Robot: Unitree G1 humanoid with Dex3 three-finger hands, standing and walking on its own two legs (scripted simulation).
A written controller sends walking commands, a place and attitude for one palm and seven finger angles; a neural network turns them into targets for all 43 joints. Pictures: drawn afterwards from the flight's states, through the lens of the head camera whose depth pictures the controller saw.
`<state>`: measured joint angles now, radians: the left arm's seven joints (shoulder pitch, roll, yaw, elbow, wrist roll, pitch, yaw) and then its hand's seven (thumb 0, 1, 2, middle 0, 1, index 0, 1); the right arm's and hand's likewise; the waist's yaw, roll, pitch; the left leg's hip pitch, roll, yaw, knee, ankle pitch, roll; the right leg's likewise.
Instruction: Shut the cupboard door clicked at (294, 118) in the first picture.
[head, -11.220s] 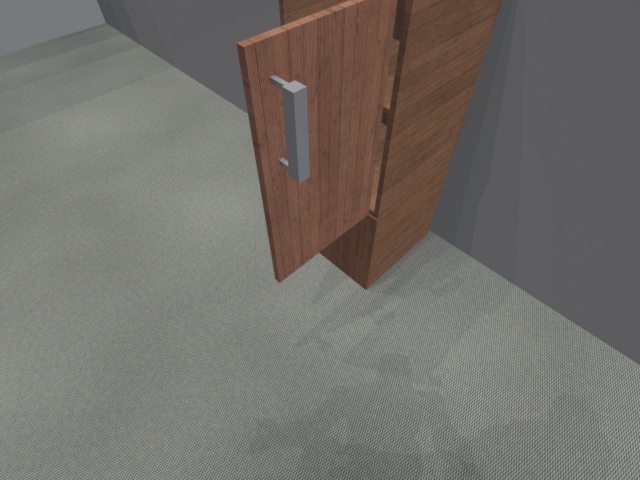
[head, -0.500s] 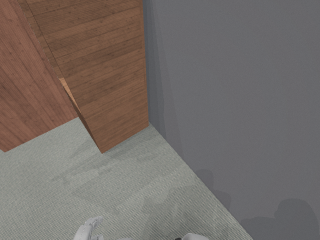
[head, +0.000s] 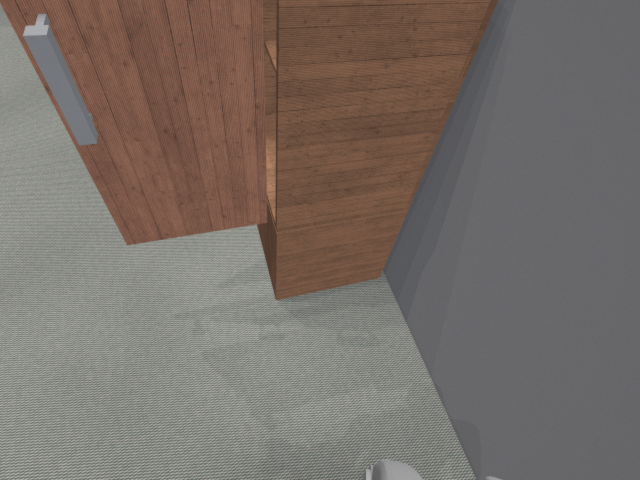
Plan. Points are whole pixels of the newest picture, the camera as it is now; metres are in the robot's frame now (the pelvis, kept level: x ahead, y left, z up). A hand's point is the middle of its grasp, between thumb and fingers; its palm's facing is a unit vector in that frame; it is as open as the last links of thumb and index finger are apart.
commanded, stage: turn to face it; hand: left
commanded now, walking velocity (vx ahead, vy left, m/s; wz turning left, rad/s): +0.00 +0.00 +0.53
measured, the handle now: (66, 83) +0.61 +0.44 +0.10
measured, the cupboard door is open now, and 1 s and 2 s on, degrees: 90 90 90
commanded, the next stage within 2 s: take the last steps up to it in 0.48 s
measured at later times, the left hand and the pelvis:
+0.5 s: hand out of the picture +0.06 +0.14 -0.15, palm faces +0.22 -0.94 -0.24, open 7.4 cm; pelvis +0.02 -0.06 +0.00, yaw +14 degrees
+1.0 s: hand out of the picture +0.06 +0.18 -0.16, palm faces +0.33 -0.92 -0.20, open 7.4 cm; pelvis +0.07 -0.02 +0.00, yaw +19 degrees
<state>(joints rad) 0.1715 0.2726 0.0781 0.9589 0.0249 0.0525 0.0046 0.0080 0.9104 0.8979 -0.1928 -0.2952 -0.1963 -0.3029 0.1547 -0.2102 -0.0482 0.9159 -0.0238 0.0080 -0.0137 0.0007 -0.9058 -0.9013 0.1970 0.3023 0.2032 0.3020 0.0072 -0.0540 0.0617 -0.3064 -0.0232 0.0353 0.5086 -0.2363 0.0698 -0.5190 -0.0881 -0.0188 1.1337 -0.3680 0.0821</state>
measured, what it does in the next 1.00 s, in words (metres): steps on the spot, turning left: right foot, then left foot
